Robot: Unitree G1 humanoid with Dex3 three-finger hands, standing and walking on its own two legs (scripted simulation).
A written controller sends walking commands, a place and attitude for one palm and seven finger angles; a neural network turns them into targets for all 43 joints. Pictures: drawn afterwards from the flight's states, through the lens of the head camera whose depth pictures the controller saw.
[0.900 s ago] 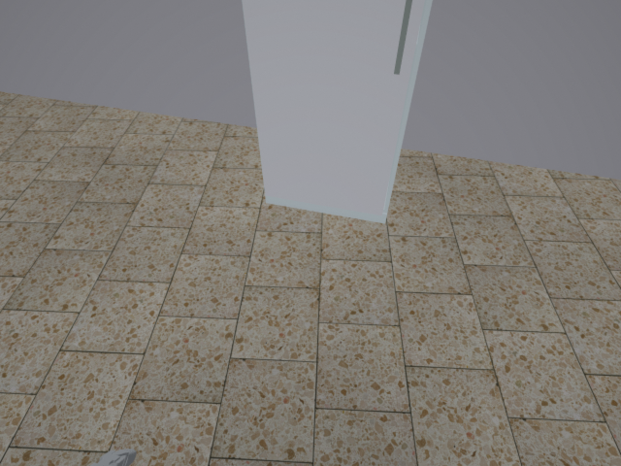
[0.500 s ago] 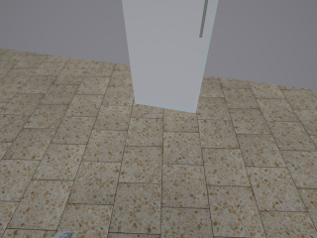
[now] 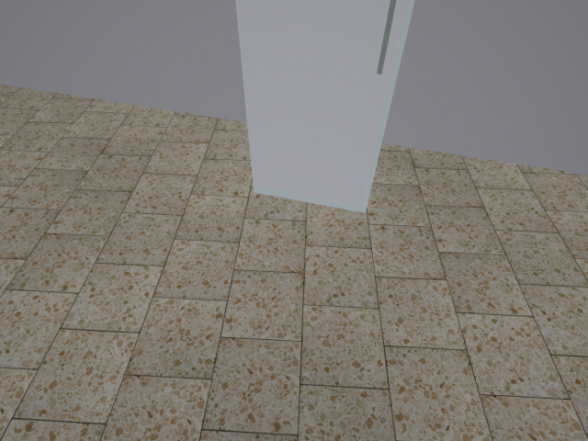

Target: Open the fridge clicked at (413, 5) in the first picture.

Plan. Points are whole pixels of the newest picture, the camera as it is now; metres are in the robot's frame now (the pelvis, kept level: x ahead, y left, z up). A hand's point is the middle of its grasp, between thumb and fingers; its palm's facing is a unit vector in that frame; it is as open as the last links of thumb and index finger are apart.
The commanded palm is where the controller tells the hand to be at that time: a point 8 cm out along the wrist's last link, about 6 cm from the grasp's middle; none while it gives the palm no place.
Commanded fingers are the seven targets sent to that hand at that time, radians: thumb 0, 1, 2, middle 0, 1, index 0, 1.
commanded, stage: stand and wait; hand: right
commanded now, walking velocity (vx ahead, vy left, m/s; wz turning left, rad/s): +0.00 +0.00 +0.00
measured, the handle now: out of the picture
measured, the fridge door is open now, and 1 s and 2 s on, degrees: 0 0 0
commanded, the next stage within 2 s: look at it before walking up in 0.14 s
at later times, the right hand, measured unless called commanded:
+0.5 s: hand out of the picture +0.07 -0.24 -0.16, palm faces -0.02 +0.94 -0.33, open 7.4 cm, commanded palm none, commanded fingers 0.00 -0.90 -0.90 0.20 0.30 0.20 0.30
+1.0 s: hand out of the picture +0.06 -0.23 -0.17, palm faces -0.03 +0.96 -0.29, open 7.4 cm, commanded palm none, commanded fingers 0.00 -0.90 -0.90 0.20 0.30 0.20 0.30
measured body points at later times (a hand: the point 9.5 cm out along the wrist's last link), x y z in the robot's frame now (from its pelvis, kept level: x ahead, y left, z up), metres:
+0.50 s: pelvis +0.00 +0.00 +0.00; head +0.01 +0.00 +0.45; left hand +0.08 +0.30 -0.13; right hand +0.07 -0.29 -0.13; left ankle +0.01 +0.12 -0.74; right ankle +0.01 -0.12 -0.74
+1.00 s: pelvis +0.02 +0.00 +0.00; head +0.00 -0.01 +0.45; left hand +0.07 +0.28 -0.14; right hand +0.07 -0.28 -0.15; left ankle +0.01 +0.12 -0.74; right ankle +0.01 -0.12 -0.74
